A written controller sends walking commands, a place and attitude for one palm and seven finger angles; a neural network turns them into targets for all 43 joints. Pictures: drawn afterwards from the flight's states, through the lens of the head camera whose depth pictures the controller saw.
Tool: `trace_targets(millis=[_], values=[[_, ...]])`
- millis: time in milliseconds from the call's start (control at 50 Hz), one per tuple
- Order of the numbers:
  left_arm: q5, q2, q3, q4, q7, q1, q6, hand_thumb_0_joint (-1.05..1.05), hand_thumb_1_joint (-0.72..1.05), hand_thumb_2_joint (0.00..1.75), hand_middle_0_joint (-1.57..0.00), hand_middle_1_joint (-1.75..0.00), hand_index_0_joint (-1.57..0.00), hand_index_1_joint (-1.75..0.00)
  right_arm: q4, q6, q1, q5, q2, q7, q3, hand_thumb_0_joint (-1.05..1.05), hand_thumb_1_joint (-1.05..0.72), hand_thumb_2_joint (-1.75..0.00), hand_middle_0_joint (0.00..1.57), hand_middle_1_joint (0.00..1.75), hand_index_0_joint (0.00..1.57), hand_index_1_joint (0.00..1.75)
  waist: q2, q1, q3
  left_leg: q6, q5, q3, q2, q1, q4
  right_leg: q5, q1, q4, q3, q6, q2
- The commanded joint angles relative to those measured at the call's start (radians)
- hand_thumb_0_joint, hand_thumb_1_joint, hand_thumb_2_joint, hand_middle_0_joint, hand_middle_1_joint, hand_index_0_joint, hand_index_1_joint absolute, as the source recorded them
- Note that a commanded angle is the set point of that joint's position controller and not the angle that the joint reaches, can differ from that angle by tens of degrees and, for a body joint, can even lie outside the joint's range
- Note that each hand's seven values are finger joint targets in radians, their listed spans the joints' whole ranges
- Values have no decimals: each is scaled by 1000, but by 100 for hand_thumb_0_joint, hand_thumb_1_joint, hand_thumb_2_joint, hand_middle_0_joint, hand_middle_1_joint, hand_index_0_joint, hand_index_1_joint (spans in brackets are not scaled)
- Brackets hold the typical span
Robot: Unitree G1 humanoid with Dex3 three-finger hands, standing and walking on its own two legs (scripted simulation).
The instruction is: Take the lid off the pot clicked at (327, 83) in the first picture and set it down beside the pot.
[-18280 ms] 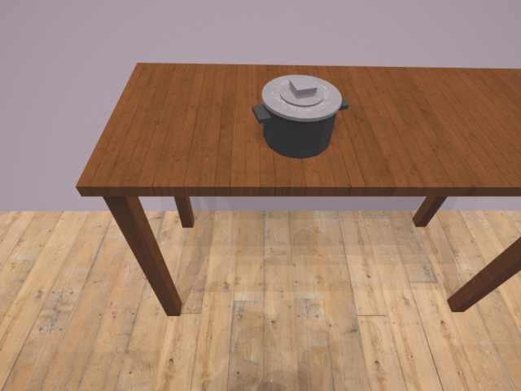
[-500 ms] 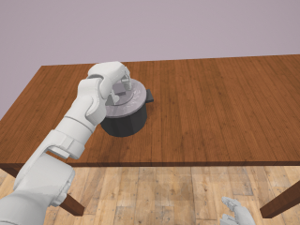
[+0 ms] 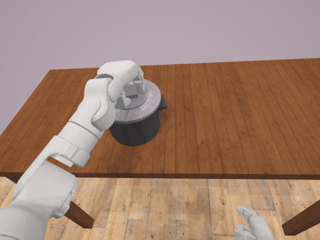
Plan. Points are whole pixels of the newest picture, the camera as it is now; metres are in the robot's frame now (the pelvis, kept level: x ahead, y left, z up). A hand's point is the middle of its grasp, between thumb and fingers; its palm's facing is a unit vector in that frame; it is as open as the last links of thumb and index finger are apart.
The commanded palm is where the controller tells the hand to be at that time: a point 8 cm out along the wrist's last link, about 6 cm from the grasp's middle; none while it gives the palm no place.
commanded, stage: lift the lid straight up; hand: left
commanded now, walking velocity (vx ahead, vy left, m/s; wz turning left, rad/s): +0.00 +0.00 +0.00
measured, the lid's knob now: (128, 92) +0.45 +0.10 +0.15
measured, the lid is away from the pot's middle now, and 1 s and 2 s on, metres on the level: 0.01 0.02 0.03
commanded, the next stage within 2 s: move the lid sideways beside the pot in 1.64 s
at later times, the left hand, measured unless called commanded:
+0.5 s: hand (119, 80) +0.42 +0.10 +0.21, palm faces -0.16 -0.06 -0.98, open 7.1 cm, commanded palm +0.40 +0.11 +0.28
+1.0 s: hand (115, 63) +0.44 +0.10 +0.25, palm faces -0.12 -0.07 -0.99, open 7.1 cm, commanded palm +0.40 +0.12 +0.32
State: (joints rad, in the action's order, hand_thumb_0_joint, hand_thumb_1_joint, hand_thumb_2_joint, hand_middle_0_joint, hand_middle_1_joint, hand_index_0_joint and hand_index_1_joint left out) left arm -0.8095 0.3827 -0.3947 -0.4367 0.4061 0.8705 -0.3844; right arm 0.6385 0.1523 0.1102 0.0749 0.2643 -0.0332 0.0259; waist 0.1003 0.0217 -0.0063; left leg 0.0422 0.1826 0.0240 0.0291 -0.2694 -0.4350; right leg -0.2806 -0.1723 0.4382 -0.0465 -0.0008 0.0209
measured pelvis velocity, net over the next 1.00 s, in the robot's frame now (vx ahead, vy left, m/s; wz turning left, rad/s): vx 0.00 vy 0.01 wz -0.01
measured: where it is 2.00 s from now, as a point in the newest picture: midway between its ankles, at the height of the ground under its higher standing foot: outside the picture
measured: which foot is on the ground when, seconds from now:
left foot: down 0.00-1.00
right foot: down 0.00-1.00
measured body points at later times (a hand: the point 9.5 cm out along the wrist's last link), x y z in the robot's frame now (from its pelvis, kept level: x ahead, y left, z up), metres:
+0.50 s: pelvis -0.01 +0.00 +0.00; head +0.00 -0.04 +0.45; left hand +0.42 +0.10 +0.26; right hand +0.17 -0.23 -0.11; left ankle +0.03 +0.10 -0.74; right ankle -0.03 -0.12 -0.74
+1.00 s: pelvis +0.00 +0.01 +0.00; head +0.00 -0.04 +0.45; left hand +0.44 +0.11 +0.30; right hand +0.16 -0.23 -0.11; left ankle +0.03 +0.10 -0.74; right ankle -0.03 -0.12 -0.74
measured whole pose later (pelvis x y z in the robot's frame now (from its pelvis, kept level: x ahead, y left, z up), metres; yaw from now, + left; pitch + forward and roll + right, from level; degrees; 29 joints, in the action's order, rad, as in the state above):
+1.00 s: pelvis +0.00 +0.01 +0.00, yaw +0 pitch +0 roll +0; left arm -0.82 0.44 -0.34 -0.45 0.49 1.05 -0.39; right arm 0.64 0.12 0.12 0.07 0.28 -0.02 0.04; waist 0.10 0.02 0.00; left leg 0.05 0.16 0.03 0.04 -0.25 -0.40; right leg -0.26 -0.16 0.42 -0.04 0.01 0.03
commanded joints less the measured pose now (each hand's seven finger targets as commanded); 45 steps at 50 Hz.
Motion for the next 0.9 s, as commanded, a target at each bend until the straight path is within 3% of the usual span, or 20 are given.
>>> trace_targets(millis=[0,80,100,260,300,360,400,460,500,520,620,680,700,720,740,760,800,820,860,880], values=[[-21,178,156,211,-45,553,2,0,43,128,-91,-78,-104,-82,-154,-42,-130,3,108,-4,-35,0,-90,-90,20,30,20,30,-134,2,-397,34,-277,-62,16,257,1,428,24,-26,8,-52,-43],[-40,209,170,222,-36,572,-2,0,43,128,-91,-78,-104,-82,-159,-39,-149,2,101,-5,-26,0,-90,-90,20,30,20,30,-145,-9,-400,30,-274,-54,17,248,7,435,37,-23,13,-49,-41],[-19,174,152,222,-33,544,2,0,43,128,-91,-78,-104,-82,-164,-36,-148,2,106,-8,-30,0,-90,-90,20,30,20,30,-148,-2,-391,33,-282,-56,18,246,-2,442,34,-25,11,-51,-38],[-50,281,217,215,-33,645,-3,0,43,128,-91,-78,-104,-82,-161,-42,-159,1,98,6,-16,0,-90,-90,20,30,20,30,-149,-20,-408,28,-247,-52,15,235,19,411,56,-25,23,-48,-33],[-24,196,159,227,-27,628,0,0,43,128,-91,-78,-104,-82,-163,-40,-155,3,99,1,-26,0,-90,-90,20,30,20,30,-132,-2,-405,32,-262,-53,15,255,10,409,36,-32,14,-51,-35],[-46,258,202,184,-23,605,-9,0,43,128,-91,-78,-104,-82,-166,-47,-162,2,98,4,-17,0,-90,-90,20,30,20,30,-146,-22,-396,30,-236,-48,18,230,19,392,46,-33,23,-49,-32],[-19,169,134,164,-13,616,-13,0,43,128,-91,-78,-104,-82,-158,-35,-156,10,105,2,-21,0,-90,-90,20,30,20,30,-153,5,-343,30,-202,-49,17,221,24,358,6,-48,8,-48,-35],[-44,212,146,162,-12,701,-17,0,43,128,-91,-78,-104,-82,-159,-45,-161,12,100,13,-14,0,-90,-90,20,30,20,30,-149,1,-346,29,-156,-52,16,221,37,297,-10,-51,14,-47,-35],[-16,175,119,198,-13,731,-7,0,43,128,-91,-78,-104,-82,-159,-52,-152,12,105,13,-21,0,-90,-90,20,30,20,30,-121,16,-380,34,-172,-61,19,255,26,306,-8,-51,9,-51,-38],[-41,235,157,204,-17,780,-4,0,43,128,-91,-78,-104,-82,-152,-64,-143,9,99,16,-16,0,-90,-90,20,30,20,30,-107,4,-426,28,-179,-64,17,270,37,302,15,-44,14,-51,-40],[-53,309,216,130,-16,789,-1,0,43,128,-91,-78,-104,-82,-136,-81,-121,3,104,23,-12,0,-90,-90,20,30,20,30,-146,-8,-440,30,-193,-62,21,246,44,336,55,-44,22,-48,-36],[-53,257,181,19,-3,740,-12,0,43,128,-91,-78,-104,-82,-132,-72,-123,3,109,29,-9,0,-90,-90,20,30,20,30,-174,-5,-330,32,-145,-49,19,188,56,300,8,-66,19,-44,-30],[-29,213,161,59,0,732,-5,0,43,128,-91,-78,-104,-82,-136,-69,-117,6,117,22,-19,0,-90,-90,20,30,20,30,-161,4,-349,32,-177,-55,17,215,47,325,9,-61,10,-49,-30],[-48,244,179,109,2,749,0,0,43,128,-91,-78,-104,-82,-150,-79,-128,4,107,20,-17,0,-90,-90,20,30,20,30,-148,-13,-404,30,-207,-53,16,241,45,340,32,-48,18,-49,-29],[-47,205,145,113,12,735,-4,0,43,128,-91,-78,-104,-82,-162,-78,-141,1,106,17,-17,0,-90,-90,20,30,20,30,-131,-11,-398,33,-217,-54,20,242,39,353,29,-52,17,-52,-32],[-52,244,180,152,10,744,-4,0,43,128,-91,-78,-104,-82,-167,-84,-141,2,105,13,-19,0,-90,-90,20,30,20,30,-126,-19,-434,31,-236,-61,19,259,32,367,43,-41,19,-54,-28],[-31,212,166,166,20,713,-7,0,43,128,-91,-78,-104,-82,-168,-77,-134,3,113,8,-26,0,-90,-90,20,30,20,30,-131,-8,-434,38,-275,-60,19,271,21,406,49,-47,13,-54,-32],[-56,280,206,167,20,738,-9,0,43,128,-91,-78,-104,-82,-167,-80,-133,3,108,10,-21,0,-90,-90,20,30,20,30,-154,-16,-441,35,-268,-54,17,262,29,402,60,-43,22,-50,-31],[-62,326,232,167,21,792,-15,0,43,128,-91,-78,-104,-82,-166,-79,-135,3,112,19,-16,0,-90,-90,20,30,20,30,-170,-16,-411,36,-246,-52,19,241,36,398,56,-45,23,-48,-29],[-57,307,215,155,25,798,-17,0,43,128,-91,-78,-104,-82,-163,-81,-133,2,111,23,-17,0,-90,-90,20,30,20,30,-170,-13,-391,41,-241,-49,22,238,37,395,45,-54,24,-47,-30]])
